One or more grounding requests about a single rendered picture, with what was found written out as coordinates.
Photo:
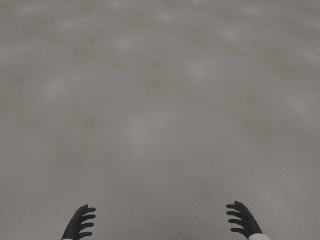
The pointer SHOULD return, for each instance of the left robot hand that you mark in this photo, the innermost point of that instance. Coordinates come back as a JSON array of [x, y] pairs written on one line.
[[74, 227]]

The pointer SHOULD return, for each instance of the right robot hand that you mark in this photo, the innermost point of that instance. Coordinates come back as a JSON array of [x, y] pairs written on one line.
[[247, 221]]

